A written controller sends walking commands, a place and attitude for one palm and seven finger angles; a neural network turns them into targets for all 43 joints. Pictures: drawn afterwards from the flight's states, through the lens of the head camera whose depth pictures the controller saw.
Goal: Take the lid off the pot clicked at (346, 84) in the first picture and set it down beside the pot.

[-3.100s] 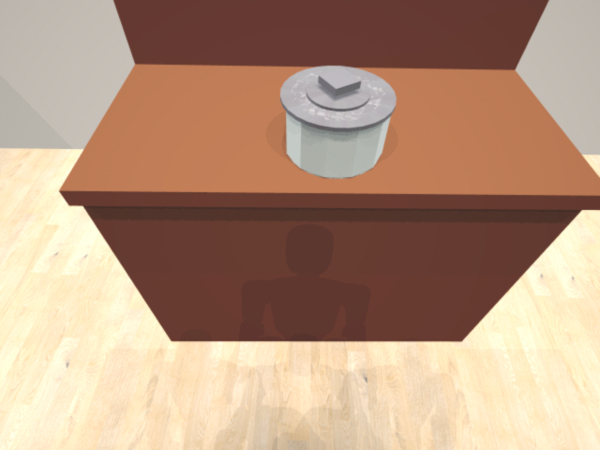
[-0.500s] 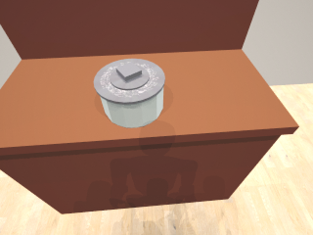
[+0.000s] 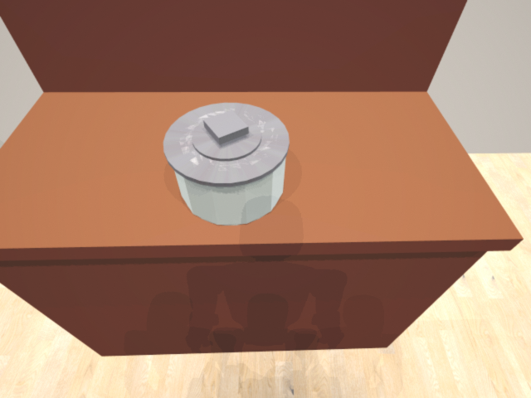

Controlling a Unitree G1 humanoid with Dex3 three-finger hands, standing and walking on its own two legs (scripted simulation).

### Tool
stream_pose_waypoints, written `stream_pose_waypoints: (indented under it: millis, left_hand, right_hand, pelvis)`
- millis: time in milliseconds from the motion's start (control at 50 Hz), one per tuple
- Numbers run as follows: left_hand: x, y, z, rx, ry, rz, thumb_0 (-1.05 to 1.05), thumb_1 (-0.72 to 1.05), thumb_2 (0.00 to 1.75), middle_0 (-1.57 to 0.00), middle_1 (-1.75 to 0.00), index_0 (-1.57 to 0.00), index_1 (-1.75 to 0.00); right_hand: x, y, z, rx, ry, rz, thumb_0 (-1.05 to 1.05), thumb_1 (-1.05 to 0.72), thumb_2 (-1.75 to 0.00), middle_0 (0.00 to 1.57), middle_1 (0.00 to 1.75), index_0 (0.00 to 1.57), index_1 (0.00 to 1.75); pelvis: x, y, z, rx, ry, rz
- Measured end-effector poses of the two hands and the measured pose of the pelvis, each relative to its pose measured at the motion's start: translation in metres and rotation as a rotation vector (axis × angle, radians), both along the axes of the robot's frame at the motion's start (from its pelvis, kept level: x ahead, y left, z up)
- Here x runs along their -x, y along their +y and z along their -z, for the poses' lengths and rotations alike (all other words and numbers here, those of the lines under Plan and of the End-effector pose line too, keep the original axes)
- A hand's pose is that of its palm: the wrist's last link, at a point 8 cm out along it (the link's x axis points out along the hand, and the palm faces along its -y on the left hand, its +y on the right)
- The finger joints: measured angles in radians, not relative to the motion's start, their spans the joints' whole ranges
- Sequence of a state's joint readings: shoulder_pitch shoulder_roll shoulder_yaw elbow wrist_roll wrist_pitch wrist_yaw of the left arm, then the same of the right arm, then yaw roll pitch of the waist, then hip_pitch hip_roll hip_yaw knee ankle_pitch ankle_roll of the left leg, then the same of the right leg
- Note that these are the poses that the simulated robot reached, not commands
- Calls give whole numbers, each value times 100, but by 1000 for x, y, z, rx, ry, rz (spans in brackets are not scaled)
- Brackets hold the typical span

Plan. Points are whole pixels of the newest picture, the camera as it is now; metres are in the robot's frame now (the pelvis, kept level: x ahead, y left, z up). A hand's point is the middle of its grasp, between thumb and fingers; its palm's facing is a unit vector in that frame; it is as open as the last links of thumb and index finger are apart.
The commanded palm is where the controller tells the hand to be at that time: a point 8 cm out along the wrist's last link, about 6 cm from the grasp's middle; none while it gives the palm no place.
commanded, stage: look again from close up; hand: left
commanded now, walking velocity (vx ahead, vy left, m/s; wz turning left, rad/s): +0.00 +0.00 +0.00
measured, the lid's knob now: (226, 126) +0.49 +0.10 +0.15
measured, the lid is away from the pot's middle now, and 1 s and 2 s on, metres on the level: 0.00 0.00 0.00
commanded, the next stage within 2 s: lift the closed hand beside the body in 0.10 s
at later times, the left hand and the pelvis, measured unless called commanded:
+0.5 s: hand out of the picture +0.11 +0.20 -0.04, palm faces +0.21 -0.94 -0.28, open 5.6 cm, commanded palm +0.06 +0.25 -0.01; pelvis -0.04 +0.00 +0.01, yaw +2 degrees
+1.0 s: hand out of the picture +0.07 +0.27 +0.04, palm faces +0.29 -0.87 -0.39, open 3.1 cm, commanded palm +0.02 +0.30 +0.08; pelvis -0.06 +0.03 +0.01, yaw +2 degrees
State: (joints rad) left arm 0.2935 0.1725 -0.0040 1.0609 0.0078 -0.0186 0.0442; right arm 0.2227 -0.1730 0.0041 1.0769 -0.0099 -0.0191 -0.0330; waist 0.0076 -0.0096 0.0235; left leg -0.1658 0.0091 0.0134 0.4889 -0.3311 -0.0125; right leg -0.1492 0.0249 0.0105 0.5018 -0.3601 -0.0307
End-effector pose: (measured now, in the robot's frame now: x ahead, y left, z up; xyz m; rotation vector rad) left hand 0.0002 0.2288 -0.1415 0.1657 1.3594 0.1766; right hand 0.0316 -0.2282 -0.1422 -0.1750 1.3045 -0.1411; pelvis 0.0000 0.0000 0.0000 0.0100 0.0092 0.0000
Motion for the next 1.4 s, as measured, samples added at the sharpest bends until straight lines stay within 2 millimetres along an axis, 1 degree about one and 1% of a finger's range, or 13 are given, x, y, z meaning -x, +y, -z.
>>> stream_pose_waypoints:
  millis: [100,220,240,280,340,400,500,600,700,860,960,1040,1400]
  left_hand:
    - [1,-1,0,2,2,-5,1,91,90,-20,-29,-20,-30]
    - [0,0,-1,-2,-8,1,0,91,90,-20,-29,-20,-30]
    - [-7,1,-5,-3,-54,-44,1,91,90,-21,-30,-20,-30]
    - [-38,6,-31,-34,-260,-97,1,91,90,-22,-31,-21,-31]
    - [-78,12,-76,-111,-526,-86,1,91,90,-26,-36,-26,-36]
    - [-95,17,-99,-148,-646,-42,1,91,90,-34,-44,-33,-45]
    - [-80,20,-126,-149,-752,18,1,90,90,-51,-63,-51,-64]
    - [-54,34,-138,-175,-788,5,1,90,90,-72,-85,-71,-86]
    - [-41,46,-156,-206,-847,-2,1,90,90,-93,-109,-92,-109]
    - [-37,68,-186,-270,-927,28,2,90,90,-120,-138,-119,-138]
    - [-36,82,-205,-324,-966,58,2,90,90,-126,-145,-126,-146]
    - [-38,83,-217,-335,-1000,85,2,90,90,-128,-148,-128,-148]
    - [-52,79,-257,-371,-1189,124,2,89,90,-130,-149,-130,-150]
  right_hand:
    - [-7,0,-2,2,-11,-6,1,-91,-90,20,30,20,29]
    - [-6,1,-3,0,-8,-13,1,-92,-90,20,30,20,29]
    - [-7,1,-4,-5,-24,-25,1,-92,-90,20,30,20,29]
    - [-15,-1,-11,-5,-113,-53,1,-92,-90,20,30,20,29]
    - [-36,-4,-21,-9,-238,-80,1,-91,-90,20,30,20,29]
    - [-64,-8,-33,-12,-349,-78,1,-91,-90,20,30,20,29]
    - [-104,-8,-68,13,-547,-106,1,-91,-90,20,30,20,29]
    - [-123,2,-92,40,-651,-181,1,-91,-90,20,30,19,29]
    - [-120,21,-96,33,-668,-230,1,-91,-90,20,30,20,29]
    - [-91,50,-80,-19,-592,-226,1,-91,-90,20,30,20,30]
    - [-78,58,-72,-36,-554,-215,1,-90,-90,20,30,20,30]
    - [-76,59,-71,-36,-557,-221,2,-90,-90,20,30,20,30]
    - [-108,50,-95,8,-671,-256,1,-91,-90,20,30,20,30]
  pelvis:
    - [-1,-1,-1,0,-3,0]
    - [1,-2,-2,-2,-7,-2]
    - [3,-2,-2,-3,-8,-11]
    - [6,-1,-3,-3,-16,-28]
    - [12,1,-6,-3,-15,-53]
    - [22,2,-7,0,0,-53]
    - [37,4,-7,8,-5,-37]
    - [52,7,-8,20,-25,-45]
    - [59,13,-9,25,-44,-52]
    - [60,24,-11,25,-67,-41]
    - [59,31,-12,25,-75,-34]
    - [59,36,-12,25,-76,-33]
    - [59,31,-12,30,-87,-25]
